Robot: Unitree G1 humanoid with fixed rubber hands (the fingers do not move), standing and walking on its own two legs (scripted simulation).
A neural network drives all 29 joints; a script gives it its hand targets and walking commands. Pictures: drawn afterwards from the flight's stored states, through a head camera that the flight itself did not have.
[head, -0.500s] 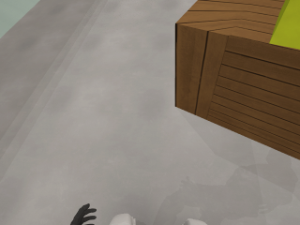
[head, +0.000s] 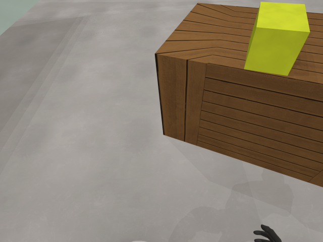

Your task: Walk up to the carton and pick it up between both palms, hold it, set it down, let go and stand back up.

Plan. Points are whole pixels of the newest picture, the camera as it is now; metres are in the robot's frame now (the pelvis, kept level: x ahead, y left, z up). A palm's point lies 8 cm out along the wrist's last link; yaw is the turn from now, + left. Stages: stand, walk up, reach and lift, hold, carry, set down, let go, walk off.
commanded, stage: walk up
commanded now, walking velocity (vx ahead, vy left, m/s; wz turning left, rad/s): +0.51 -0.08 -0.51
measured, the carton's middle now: (273, 37) +0.94 -0.38 +0.03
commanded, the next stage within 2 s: none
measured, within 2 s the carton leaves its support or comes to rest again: neither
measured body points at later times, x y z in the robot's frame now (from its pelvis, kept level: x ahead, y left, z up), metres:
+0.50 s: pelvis +0.19 +0.01 -0.01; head +0.23 +0.07 +0.43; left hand +0.36 +0.24 -0.18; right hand +0.05 -0.23 -0.11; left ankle +0.07 +0.16 -0.75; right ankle +0.24 -0.19 -0.66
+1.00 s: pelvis +0.45 -0.13 +0.00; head +0.46 -0.19 +0.44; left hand +0.50 +0.12 -0.12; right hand +0.47 -0.40 -0.16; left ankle +0.60 -0.02 -0.66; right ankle +0.34 -0.17 -0.75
